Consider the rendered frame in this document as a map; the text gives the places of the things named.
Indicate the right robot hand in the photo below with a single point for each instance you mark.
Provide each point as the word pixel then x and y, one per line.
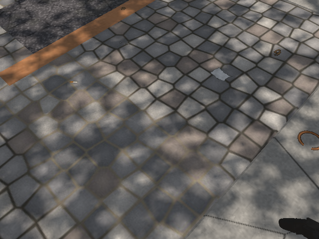
pixel 308 227

